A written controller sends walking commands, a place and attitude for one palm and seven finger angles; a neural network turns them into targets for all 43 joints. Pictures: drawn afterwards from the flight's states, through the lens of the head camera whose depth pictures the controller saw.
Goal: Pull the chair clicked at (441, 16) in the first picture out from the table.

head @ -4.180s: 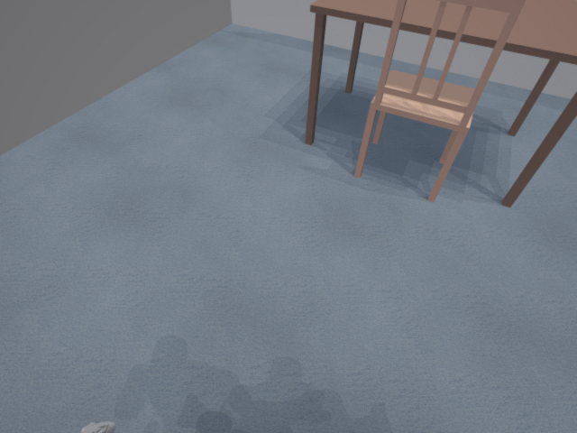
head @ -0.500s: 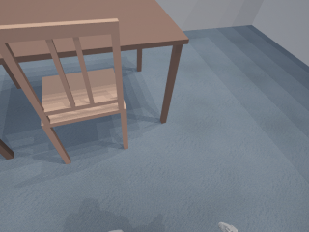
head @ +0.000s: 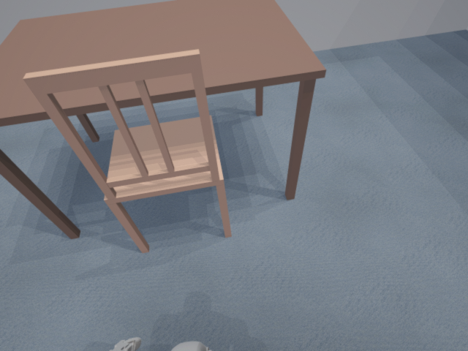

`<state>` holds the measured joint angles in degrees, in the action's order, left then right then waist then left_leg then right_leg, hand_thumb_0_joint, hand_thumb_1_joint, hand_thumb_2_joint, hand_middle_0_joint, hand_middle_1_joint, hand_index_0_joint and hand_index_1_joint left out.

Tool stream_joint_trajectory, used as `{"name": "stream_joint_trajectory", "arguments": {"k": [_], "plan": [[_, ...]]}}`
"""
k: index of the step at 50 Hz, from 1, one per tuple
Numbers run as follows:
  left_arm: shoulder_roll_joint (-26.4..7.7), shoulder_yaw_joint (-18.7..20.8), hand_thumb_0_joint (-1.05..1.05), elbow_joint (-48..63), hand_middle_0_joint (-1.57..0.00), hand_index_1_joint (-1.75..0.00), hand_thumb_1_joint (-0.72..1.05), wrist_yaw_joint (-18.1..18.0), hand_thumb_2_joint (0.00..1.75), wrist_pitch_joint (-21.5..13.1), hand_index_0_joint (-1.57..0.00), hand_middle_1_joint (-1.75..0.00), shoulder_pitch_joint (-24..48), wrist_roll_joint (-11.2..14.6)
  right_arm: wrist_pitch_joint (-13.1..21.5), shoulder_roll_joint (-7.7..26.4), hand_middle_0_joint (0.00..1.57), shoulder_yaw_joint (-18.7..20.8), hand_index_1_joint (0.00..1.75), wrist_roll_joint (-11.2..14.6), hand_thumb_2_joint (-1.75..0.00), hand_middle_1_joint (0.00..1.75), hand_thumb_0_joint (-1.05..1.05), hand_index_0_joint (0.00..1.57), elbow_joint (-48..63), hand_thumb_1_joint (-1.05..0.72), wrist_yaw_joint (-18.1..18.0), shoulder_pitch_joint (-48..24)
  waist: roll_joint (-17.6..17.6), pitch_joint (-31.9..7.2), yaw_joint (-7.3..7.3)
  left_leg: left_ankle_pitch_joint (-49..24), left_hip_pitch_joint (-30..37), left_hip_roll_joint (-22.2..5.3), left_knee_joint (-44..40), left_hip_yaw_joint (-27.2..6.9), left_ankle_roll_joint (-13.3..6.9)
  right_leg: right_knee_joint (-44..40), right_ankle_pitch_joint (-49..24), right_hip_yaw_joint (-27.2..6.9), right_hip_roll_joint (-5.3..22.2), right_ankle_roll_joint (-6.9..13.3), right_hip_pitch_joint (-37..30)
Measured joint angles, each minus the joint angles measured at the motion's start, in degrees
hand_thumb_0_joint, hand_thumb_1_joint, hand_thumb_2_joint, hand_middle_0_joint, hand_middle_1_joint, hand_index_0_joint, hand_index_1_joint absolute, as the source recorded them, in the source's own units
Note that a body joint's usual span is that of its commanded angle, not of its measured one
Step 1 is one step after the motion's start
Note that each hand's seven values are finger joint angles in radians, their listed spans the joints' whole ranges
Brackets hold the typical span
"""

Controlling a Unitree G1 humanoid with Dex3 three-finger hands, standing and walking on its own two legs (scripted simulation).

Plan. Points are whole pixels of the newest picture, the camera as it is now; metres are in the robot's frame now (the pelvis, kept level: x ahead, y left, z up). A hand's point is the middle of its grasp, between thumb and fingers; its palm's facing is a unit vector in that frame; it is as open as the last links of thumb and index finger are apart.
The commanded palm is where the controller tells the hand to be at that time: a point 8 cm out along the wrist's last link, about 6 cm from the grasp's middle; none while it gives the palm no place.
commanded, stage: turn to face it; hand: left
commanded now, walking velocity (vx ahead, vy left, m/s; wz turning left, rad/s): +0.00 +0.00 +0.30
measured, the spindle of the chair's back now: (127, 136) +0.69 +0.33 -0.07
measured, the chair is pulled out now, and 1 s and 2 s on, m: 0.00 0.00 0.00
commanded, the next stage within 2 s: take the last steps up to it in 0.14 s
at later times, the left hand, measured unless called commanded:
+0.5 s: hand out of the picture +0.00 +0.22 -0.17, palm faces +0.17 -0.96 -0.20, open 7.4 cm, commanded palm none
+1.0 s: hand out of the picture +0.09 +0.13 -0.16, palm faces +0.22 -0.96 -0.15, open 7.4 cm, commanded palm none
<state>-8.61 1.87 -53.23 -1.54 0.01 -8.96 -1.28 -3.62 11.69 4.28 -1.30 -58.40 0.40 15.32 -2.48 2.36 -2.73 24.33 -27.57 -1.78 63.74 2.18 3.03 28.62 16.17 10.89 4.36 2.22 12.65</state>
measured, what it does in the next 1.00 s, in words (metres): walks ahead: left foot, then right foot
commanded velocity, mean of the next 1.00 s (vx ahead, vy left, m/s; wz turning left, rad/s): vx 0.22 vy -0.01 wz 0.09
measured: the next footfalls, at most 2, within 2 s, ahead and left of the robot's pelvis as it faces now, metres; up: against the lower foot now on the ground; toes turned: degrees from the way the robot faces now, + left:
left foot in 0.26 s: +0.02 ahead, +0.14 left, +0.00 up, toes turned +12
right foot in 0.68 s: +0.15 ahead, -0.10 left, +0.00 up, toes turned +1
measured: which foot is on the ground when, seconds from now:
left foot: up 0.00-0.24, down 0.26-0.68, up 0.70-1.00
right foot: down 0.00-0.28, up 0.30-0.66, down 0.68-1.00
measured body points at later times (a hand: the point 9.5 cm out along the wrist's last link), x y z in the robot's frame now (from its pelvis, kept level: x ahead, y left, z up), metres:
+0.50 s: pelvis +0.03 +0.03 +0.00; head +0.03 +0.04 +0.45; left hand -0.01 +0.27 -0.16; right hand +0.13 -0.20 -0.14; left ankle -0.02 +0.13 -0.74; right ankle +0.03 -0.11 -0.68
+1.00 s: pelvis +0.16 -0.01 +0.00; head +0.19 -0.01 +0.45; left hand +0.08 +0.18 -0.15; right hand +0.23 -0.23 -0.16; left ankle +0.20 +0.14 -0.68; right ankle +0.11 -0.10 -0.74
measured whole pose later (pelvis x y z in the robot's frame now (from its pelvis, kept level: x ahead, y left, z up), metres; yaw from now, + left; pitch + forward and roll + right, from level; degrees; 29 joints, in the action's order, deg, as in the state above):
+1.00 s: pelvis +0.16 -0.01 +0.00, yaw +10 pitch +0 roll +0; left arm -5.2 0.3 -63.4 -0.6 -4.0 -23.2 -1.4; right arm -0.1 10.3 3.2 -1.5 -60.5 1.0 13.6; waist -1.8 1.6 0.1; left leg 11.8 -31.8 -5.8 52.6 3.4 0.2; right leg 16.6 15.3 9.4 -0.9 2.8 2.0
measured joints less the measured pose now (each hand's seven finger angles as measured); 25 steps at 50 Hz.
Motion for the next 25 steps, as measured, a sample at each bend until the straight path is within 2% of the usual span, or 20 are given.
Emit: {"name": "stream_joint_trajectory", "arguments": {"k": [3, 7, 11, 13, 14, 15, 17, 20, 22, 25], "plan": [[0.2, -0.17, 0.0, -0.11, -0.2, -0.3, 0.91, -0.01, 0.9, -0.1, -0.2, -0.3, -1.18, -0.13, -0.15, 0.51, 0.2, 0.02, 0.3, 0.01, -0.9, 0.3, 0.0, 0.2, 0.68, -0.91, 0.1, -1.61, 0.51, 0.33, 0.72, -0.97, 0.08, -1.03, -1.08, 0.12, 0.58, -1.18, -0.15, 1.73, 0.6, 0.0, -1.11], [-0.59, 0.14, 0.0, -0.55, -0.21, -0.3, 0.92, -0.07, 0.9, -0.1, -0.2, -0.3, -2.96, -0.47, -0.35, 1.12, 0.2, -0.2, 0.3, 0.13, -0.9, 0.3, 0.0, 0.2, 1.55, -0.91, 0.08, -4.48, 1.35, 1.14, 2.42, 0.07, 2.85, -1.52, -9.38, 0.69, 0.49, -0.74, 0.39, 3.43, 1.27, -0.19, -1.31], [-2.11, 0.51, 0.0, -1.84, -0.21, -0.3, 0.92, 0.11, 0.9, 0.52, -0.2, -0.3, -4.98, -0.7, 0.15, 1.26, 0.2, -0.72, 0.3, 0.31, -0.9, 0.3, 0.0, 0.2, 2.96, -0.91, 0.06, -7.31, 2.52, 1.86, 3.97, -0.72, 7.44, -1.02, -20.36, 2.05, -0.39, 1.67, 1.76, 4.82, 1.96, -0.92, -0.5], [-2.99, 0.77, 0.0, -2.68, -0.2, -0.3, 0.92, 0.18, 0.9, 0.99, -0.2, -0.3, -6.25, -0.42, 0.81, 1.28, 0.2, -1.09, 0.3, 0.27, -0.9, 0.3, 0.0, 0.2, 3.82, -0.91, 0.1, -8.1, 2.92, 1.77, 4.31, -6.53, 11.08, -0.77, -28.21, 2.94, -1.02, 4.29, 3.2, 5.58, 2.28, -1.63, 0.33], [-3.47, 0.91, 0.0, -3.09, -0.2, -0.3, 0.92, 0.24, 0.9, 1.33, -0.2, -0.3, -6.9, -0.14, 1.37, 1.25, 0.2, -1.25, 0.3, 0.07, -0.9, 0.3, 0.0, 0.2, 4.17, -0.91, 0.08, -8.3, 3.2, 1.46, 4.35, -6.14, 12.18, -0.56, -30.53, 2.91, -2.34, 6.59, 4.26, 5.63, 2.62, -2.09, 1.35], [-4.18, 1.02, 0.0, -3.68, -0.2, -0.3, 0.91, 0.25, 0.9, 1.86, -0.2, -0.3, -7.09, 0.07, 1.81, 0.77, 0.2, -1.45, 0.3, -0.09, -0.9, 0.3, 0.0, 0.2, 4.31, -0.91, -0.04, -8.6, 4.29, 1.53, 4.51, -5.37, 11.92, 0.08, -29.96, 3.02, -3.39, 10.18, 8.08, 3.68, 2.91, -2.83, 2.82], [-5.06, 1.14, 0.01, -4.55, -0.2, -0.3, 0.92, 0.36, 0.9, 2.83, -0.2, -0.3, -7.68, -0.08, 2.36, 0.03, 0.2, -2.22, 0.3, -0.4, -0.9, 0.3, 0.0, 0.2, 4.54, -0.91, -0.17, -8.5, 5.34, 1.27, 4.97, -5.05, 12.35, 0.45, -29.82, 3.14, -4.47, 19.32, 13.99, -1.1, 1.81, -3.3, 6.23], [-5.32, 1.1, 0.01, -5.88, -0.2, -0.3, 0.92, 1.23, 0.9, 2.83, -0.2, -0.3, -8.41, -0.52, 3.25, -0.88, 0.2, -2.93, 0.3, -0.43, -0.9, 0.3, 0.0, 0.2, 4.16, -0.91, -0.81, -6.96, 5.24, 0.03, 4.83, -6.73, 14.92, 0.53, -33.66, 2.74, -4.49, 29.0, 11.34, -5.15, 0.59, -3.44, 10.16], [-5.11, 0.82, 0.01, -6.35, -0.2, -0.3, 0.92, 1.81, 0.9, 2.24, -0.2, -0.3, -8.73, -0.59, 3.81, -1.41, 0.2, -3.26, 0.3, -0.27, -0.9, 0.3, 0.0, 0.2, 3.51, -0.91, -1.03, -5.54, 4.92, -0.72, 4.59, -7.96, 17.0, 0.77, -36.79, 2.45, -4.53, 30.5, 8.16, -6.5, 0.64, -3.56, 11.42], [-4.4, 0.38, 0.01, -6.55, -0.2, -0.3, 0.92, 2.22, 0.9, 1.67, -0.2, -0.3, -8.87, -0.55, 4.42, -2.12, 0.2, -3.39, 0.3, -0.09, -0.89, 0.3, 0.0, 0.2, 2.33, -0.91, -1.16, -3.04, 4.38, -1.66, 4.13, -9.05, 19.62, 1.07, -40.27, 2.14, -4.38, 27.55, 5.85, -7.28, 1.06, -3.87, 11.71]]}}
